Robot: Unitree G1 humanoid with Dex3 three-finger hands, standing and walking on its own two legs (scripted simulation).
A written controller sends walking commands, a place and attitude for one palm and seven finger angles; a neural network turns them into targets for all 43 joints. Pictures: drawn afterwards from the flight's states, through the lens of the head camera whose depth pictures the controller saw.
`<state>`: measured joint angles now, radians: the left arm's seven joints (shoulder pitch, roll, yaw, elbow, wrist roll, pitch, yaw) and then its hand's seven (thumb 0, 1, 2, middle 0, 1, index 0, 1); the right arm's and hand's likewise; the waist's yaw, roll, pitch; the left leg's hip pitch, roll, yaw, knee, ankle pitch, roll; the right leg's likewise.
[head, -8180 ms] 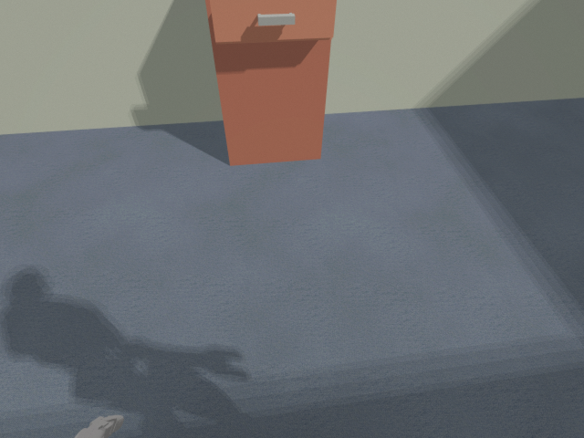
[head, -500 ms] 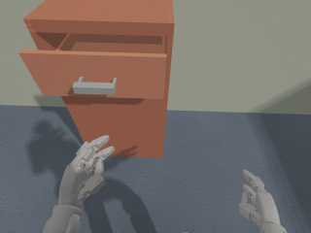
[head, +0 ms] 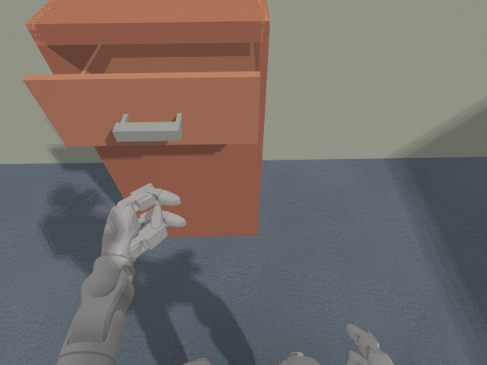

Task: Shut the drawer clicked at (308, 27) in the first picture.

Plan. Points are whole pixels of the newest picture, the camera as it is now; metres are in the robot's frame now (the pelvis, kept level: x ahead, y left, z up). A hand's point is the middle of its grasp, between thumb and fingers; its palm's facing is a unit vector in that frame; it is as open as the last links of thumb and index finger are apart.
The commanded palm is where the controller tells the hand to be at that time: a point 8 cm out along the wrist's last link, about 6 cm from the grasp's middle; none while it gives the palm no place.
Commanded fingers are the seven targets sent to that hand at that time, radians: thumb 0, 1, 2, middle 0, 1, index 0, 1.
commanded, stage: raise the hand and make a fist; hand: left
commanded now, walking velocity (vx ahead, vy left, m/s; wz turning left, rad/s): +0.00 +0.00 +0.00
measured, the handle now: (150, 124) +0.57 +0.21 +0.06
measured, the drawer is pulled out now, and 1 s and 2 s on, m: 0.13 0.13 0.13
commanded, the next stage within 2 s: bring the fist close to the handle in 1.06 s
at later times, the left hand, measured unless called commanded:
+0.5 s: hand (130, 175) +0.35 +0.17 +0.15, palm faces +0.08 -1.00 -0.06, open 3.2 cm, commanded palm +0.32 +0.22 +0.15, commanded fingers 0.00 0.90 0.90 -1.40 -1.60 -1.40 -1.60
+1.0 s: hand (129, 166) +0.36 +0.17 +0.16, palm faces +0.04 -1.00 -0.02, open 3.3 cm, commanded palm +0.33 +0.22 +0.16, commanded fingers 0.00 0.90 0.90 -1.40 -1.60 -1.40 -1.60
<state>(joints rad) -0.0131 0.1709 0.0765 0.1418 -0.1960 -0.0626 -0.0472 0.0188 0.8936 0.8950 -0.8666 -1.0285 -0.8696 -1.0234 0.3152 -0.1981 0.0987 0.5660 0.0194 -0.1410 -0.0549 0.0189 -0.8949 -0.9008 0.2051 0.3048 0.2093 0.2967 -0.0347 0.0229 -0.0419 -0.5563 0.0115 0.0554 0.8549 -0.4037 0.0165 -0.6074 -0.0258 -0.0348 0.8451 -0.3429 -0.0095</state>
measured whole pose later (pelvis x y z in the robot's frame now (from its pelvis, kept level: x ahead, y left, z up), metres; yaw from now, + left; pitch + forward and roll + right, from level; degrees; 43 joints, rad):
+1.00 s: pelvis +0.04 -0.01 +0.03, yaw +0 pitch +0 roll +0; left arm -0.17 0.24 0.22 0.19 -0.22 0.01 -0.20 0.02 0.90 0.90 -1.40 -1.60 -1.40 -1.60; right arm 0.26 -0.27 0.05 0.61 0.04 -0.16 -0.07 0.02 -0.90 -0.90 0.20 0.30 0.20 0.30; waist 0.02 0.03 -0.02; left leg -0.25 0.02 0.04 0.57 -0.33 0.00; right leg -0.31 -0.01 -0.05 0.58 -0.28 -0.02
